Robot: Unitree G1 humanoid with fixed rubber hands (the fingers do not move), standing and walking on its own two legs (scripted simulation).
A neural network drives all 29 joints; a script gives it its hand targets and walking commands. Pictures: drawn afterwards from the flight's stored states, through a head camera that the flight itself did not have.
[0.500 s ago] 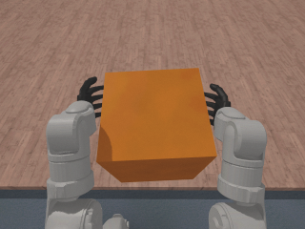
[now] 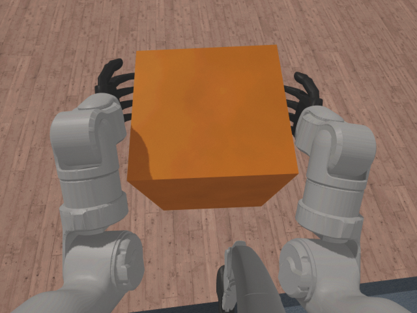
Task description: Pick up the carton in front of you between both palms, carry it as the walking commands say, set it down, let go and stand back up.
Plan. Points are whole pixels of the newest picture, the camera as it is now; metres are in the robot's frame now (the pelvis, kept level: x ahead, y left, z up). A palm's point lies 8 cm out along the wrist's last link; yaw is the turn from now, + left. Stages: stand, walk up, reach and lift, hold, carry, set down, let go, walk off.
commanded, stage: carry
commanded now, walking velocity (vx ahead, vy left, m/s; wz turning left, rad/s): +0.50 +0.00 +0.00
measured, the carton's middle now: (210, 142) +0.40 -0.02 +0.05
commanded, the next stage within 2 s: none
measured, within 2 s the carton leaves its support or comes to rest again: neither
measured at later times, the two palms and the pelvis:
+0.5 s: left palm out of the picture +0.77 +0.21 +0.25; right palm out of the picture +0.78 -0.09 +0.25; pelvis +0.38 +0.02 +0.04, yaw +1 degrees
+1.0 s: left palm out of the picture +1.04 +0.16 +0.17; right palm out of the picture +1.04 -0.13 +0.17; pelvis +0.67 +0.01 +0.05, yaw +1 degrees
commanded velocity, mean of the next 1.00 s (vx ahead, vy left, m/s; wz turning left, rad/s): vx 0.50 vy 0.00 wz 0.00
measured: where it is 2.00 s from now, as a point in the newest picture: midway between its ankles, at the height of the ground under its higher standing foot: (182, 97)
